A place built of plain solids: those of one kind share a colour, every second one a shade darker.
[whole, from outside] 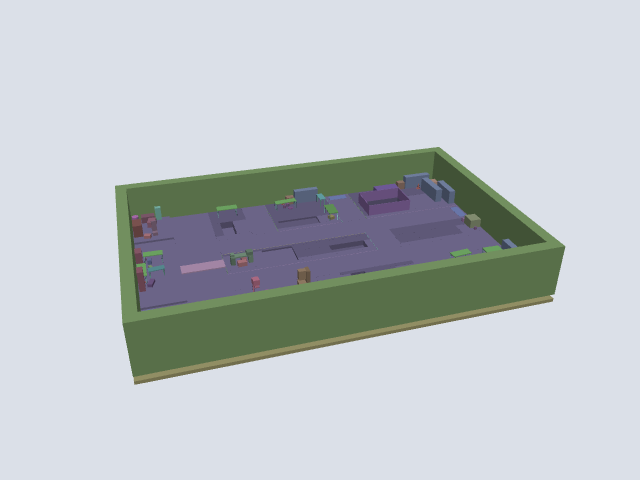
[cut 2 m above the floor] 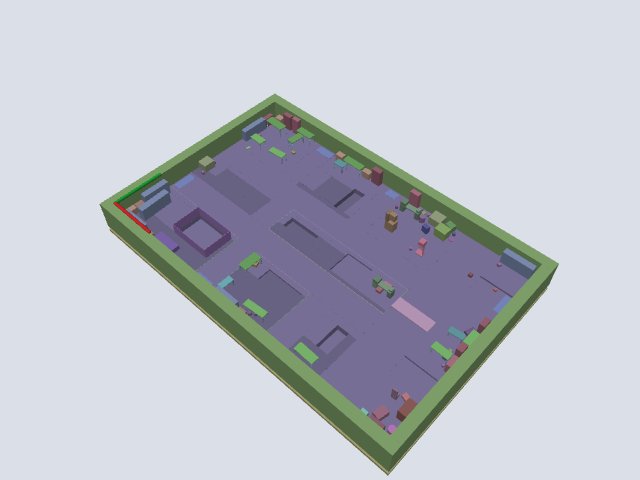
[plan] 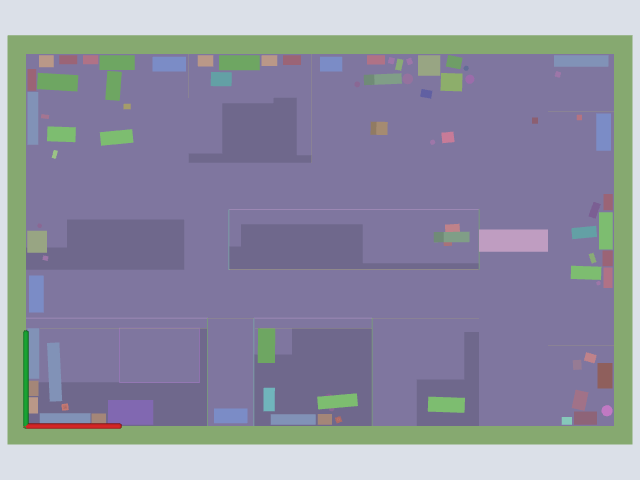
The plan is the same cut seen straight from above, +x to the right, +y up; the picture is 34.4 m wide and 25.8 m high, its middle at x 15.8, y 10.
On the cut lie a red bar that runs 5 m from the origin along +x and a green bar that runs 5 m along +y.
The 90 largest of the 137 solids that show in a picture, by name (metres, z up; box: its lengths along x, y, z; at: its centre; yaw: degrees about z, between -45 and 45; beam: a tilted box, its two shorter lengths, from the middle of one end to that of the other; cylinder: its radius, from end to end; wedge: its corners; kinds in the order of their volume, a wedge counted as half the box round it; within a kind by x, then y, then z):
{
 "floor_1": {"box": [2.2, 1.5, 1.0], "at": [1.1, 10.35, -0.5]},
 "floor_2": {"box": [5.05, 2.9, 1.0], "at": [2.52, 3.8, -0.5]},
 "floor_3": {"box": [6.65, 5.85, 1.0], "at": [3.33, 17.07, -0.5]},
 "floor_4": {"box": [8.5, 1.2, 1.0], "at": [4.25, 9.0, -0.5]},
 "floor_5": {"box": [8.5, 0.55, 1.0], "at": [4.25, 11.38, -0.5]},
 "floor_6": {"box": [4.25, 1.5, 1.32], "at": [4.33, 10.35, -0.66]},
 "floor_7": {"box": [9.75, 2.35, 1.0], "at": [4.88, 1.18, -0.5]},
 "floor_8": {"box": [9.75, 0.55, 1.0], "at": [4.88, 5.53, -0.5]},
 "floor_9": {"box": [4.25, 2.9, 0.81], "at": [7.17, 3.8, -0.92]},
 "floor_10": {"box": [2.05, 1.5, 1.0], "at": [7.47, 10.35, -0.5]},
 "floor_11": {"box": [2.1, 5.85, 1.0], "at": [7.7, 17.07, -0.5]},
 "floor_12": {"box": [0.8, 2.7, 1.0], "at": [9.15, 16.0, -0.5]},
 "floor_13": {"box": [0.45, 2.9, 1.0], "at": [9.53, 3.8, -0.5]},
 "floor_14": {"box": [2.4, 3.25, 1.0], "at": [9.7, 10.03, -0.5]},
 "floor_15": {"box": [1.0, 2.7, 1.32], "at": [10.05, 16.0, -0.66]},
 "floor_16": {"box": [2.5, 5.8, 1.0], "at": [11.0, 2.9, -0.5]},
 "floor_17": {"box": [4.55, 0.1, 1.0], "at": [11.03, 14.6, -0.5]},
 "floor_18": {"box": [4.55, 0.3, 1.0], "at": [11.03, 17.5, -0.5]},
 "floor_19": {"box": [0.65, 1.2, 1.0], "at": [11.22, 10.25, -0.5]},
 "floor_20": {"box": [2.75, 2.7, 1.0], "at": [11.93, 16.0, -0.5]},
 "floor_21": {"box": [6.6, 0.4, 1.0], "at": [12.05, 14.35, -0.5]},
 "floor_22": {"box": [6.6, 2.35, 1.0], "at": [12.05, 18.82, -0.5]},
 "floor_23": {"box": [24.35, 2.6, 1.0], "at": [12.18, 7.1, -0.5]},
 "floor_24": {"box": [24.35, 2.5, 1.0], "at": [12.18, 12.9, -0.5]},
 "floor_25": {"box": [3.3, 1.2, 0.82], "at": [13.2, 10.25, -0.91]},
 "floor_26": {"box": [2.05, 1.4, 1.0], "at": [13.28, 4.55, -0.5]},
 "floor_27": {"box": [1.25, 3.1, 0.75], "at": [13.93, 16.1, -0.94]},
 "floor_28": {"box": [7.2, 0.9, 1.0], "at": [14.5, 9.2, -0.5]},
 "floor_29": {"box": [7.2, 0.35, 1.0], "at": [14.5, 11.03, -0.5]},
 "floor_30": {"box": [0.8, 3.1, 1.0], "at": [14.95, 16.1, -0.5]},
 "floor_31": {"box": [6.35, 3.85, 1.0], "at": [15.43, 1.93, -0.5]},
 "floor_32": {"box": [6.35, 0.55, 1.0], "at": [15.43, 5.53, -0.5]},
 "floor_33": {"box": [3.85, 1.4, 1.14], "at": [16.23, 4.55, -0.75]},
 "floor_34": {"box": [2.1, 5.85, 1.0], "at": [16.4, 17.07, -0.5]},
 "floor_35": {"box": [3.25, 1.2, 1.0], "at": [16.48, 10.25, -0.5]},
 "floor_36": {"box": [13.45, 0.35, 1.0], "at": [17.62, 8.57, -0.5]},
 "floor_37": {"box": [13.45, 0.45, 1.0], "at": [17.62, 11.43, -0.5]},
 "floor_38": {"box": [0.45, 1.4, 1.0], "at": [18.38, 4.55, -0.5]},
 "floor_39": {"box": [2.75, 2.45, 1.16], "at": [19.48, 9.97, -0.74]},
 "floor_40": {"box": [2.4, 5.8, 1.0], "at": [19.8, 2.9, -0.5]},
 "floor_41": {"box": [6.9, 5.85, 1.0], "at": [20.9, 17.07, -0.5]},
 "floor_42": {"box": [1.35, 2.55, 1.0], "at": [21.68, 3.77, -0.5]},
 "floor_43": {"box": [3.5, 2.45, 1.0], "at": [22.6, 9.97, -0.5]},
 "floor_44": {"box": [3.35, 2.5, 1.0], "at": [22.68, 1.25, -0.5]},
 "floor_45": {"box": [3.35, 0.75, 1.0], "at": [22.68, 5.42, -0.5]},
 "floor_46": {"box": [1.2, 2.55, 0.66], "at": [22.95, 3.77, -0.99]},
 "floor_47": {"box": [0.8, 2.55, 1.0], "at": [23.95, 3.77, -0.5]},
 "floor_48": {"box": [3.7, 20.0, 1.0], "at": [26.2, 10.0, -0.5]},
 "floor_49": {"box": [3.55, 4.35, 1.18], "at": [29.82, 2.17, -0.41]},
 "floor_50": {"box": [3.55, 2.1, 1.0], "at": [29.82, 5.4, -0.5]},
 "floor_51": {"box": [3.55, 8.25, 1.18], "at": [29.82, 10.57, -0.41]},
 "floor_52": {"box": [3.55, 2.2, 1.0], "at": [29.82, 15.8, -0.5]},
 "floor_53": {"box": [3.55, 3.1, 1.18], "at": [29.82, 18.45, -0.41]},
 "wall_1": {"box": [1.0, 20.0, 4.6], "at": [-0.5, 10.0, 1.3]},
 "wall_2": {"box": [33.6, 1.0, 4.6], "at": [15.8, -0.5, 1.3]},
 "wall_3": {"box": [33.6, 1.0, 4.6], "at": [15.8, 20.5, 1.3]},
 "wall_4": {"box": [1.0, 20.0, 4.6], "at": [32.1, 10.0, 1.3]},
 "floor_base_1": {"box": [33.6, 22.0, 0.3], "at": [15.8, 10.0, -1.57]},
 "bar_rack_1": {"box": [0.59, 2.83, 1.24], "at": [0.36, 16.54, 0.62]},
 "bar_rack_2": {"box": [0.64, 2.72, 1.37], "at": [0.39, 3.9, 0.69]},
 "bar_rack_3": {"box": [0.67, 3.16, 1.33], "at": [1.53, 2.9, 0.67], "yaw": 2.7},
 "bar_rack_4": {"box": [2.73, 0.62, 1.31], "at": [2.1, 0.38, 0.66]},
 "bar_rack_5": {"box": [2.42, 0.57, 1.32], "at": [14.36, 0.35, 0.66]},
 "bar_rack_6": {"box": [2.93, 0.62, 1.33], "at": [29.84, 19.62, 0.84]},
 "tool_cabinet_1": {"box": [0.48, 1.18, 1.05], "at": [0.31, 18.6, 0.53]},
 "tool_cabinet_2": {"box": [0.97, 0.49, 1.69], "at": [2.27, 19.68, 0.84]},
 "tool_cabinet_3": {"box": [0.83, 0.48, 1.82], "at": [3.48, 19.69, 0.91]},
 "tool_cabinet_4": {"box": [0.97, 0.52, 1.69], "at": [14.29, 19.67, 0.84]},
 "tool_cabinet_5": {"box": [0.97, 0.5, 1.77], "at": [18.81, 19.68, 0.89]},
 "tool_cabinet_6": {"box": [0.54, 0.85, 1.81], "at": [31.26, 9.01, 1.08]},
 "tool_cabinet_7": {"box": [0.5, 1.11, 1.05], "at": [31.28, 7.97, 0.7]},
 "tool_cabinet_8": {"box": [0.49, 0.88, 1.8], "at": [31.29, 12.03, 1.08]},
 "offcut_bin_1": {"box": [0.57, 0.88, 0.72], "at": [0.35, 1.11, 0.36]},
 "offcut_bin_2": {"box": [0.6, 0.83, 0.7], "at": [0.37, 2.03, 0.35]},
 "offcut_bin_3": {"box": [0.79, 0.65, 0.77], "at": [1.09, 19.61, 0.39]},
 "offcut_bin_4": {"box": [0.78, 0.61, 0.75], "at": [3.91, 0.38, 0.38]},
 "offcut_bin_5": {"box": [0.84, 0.6, 0.82], "at": [9.65, 19.63, 0.41]},
 "offcut_bin_6": {"box": [0.85, 0.58, 0.76], "at": [13.08, 19.64, 0.38]},
 "offcut_bin_7": {"box": [0.77, 0.58, 0.74], "at": [16.06, 0.36, 0.37]},
 "forge_hearth_1": {"box": [1.06, 1.19, 0.81], "at": [0.6, 9.91, 0.41]},
 "forge_hearth_2": {"box": [1.21, 1.1, 0.84], "at": [21.66, 19.38, 0.42]},
 "sheet_stack_1": {"box": [2.44, 1.33, 0.48], "at": [5.62, 0.73, 0.24]},
 "pallet_load_1": {"box": [0.82, 1.37, 1.16], "at": [31.12, 2.71, 0.76]},
 "table_saw_1": {"box": [1.16, 0.96, 0.92], "at": [22.87, 18.48, 0.46], "yaw": -1.9},
 "sack_pile_1": {"box": [0.71, 1.01, 0.54], "at": [29.78, 1.39, 0.45], "yaw": -12.1},
 "sack_pile_2": {"box": [1.24, 0.71, 0.61], "at": [30.07, 0.42, 0.48]},
 "bandsaw_1": {"box": [0.91, 0.71, 1.05], "at": [18.98, 16.0, 0.53], "yaw": -1.1},
 "step_hump_1": {"box": [3.7, 1.2, 0.15], "at": [26.2, 9.97, 0.03]},
 "coal_bin_1": {"box": [0.8, 0.64, 0.66], "at": [23.02, 19.56, 0.33], "yaw": -11.4},
 "crate_stack_1": {"box": [0.55, 0.42, 1.26], "at": [29.07, 0.28, 0.81]}
}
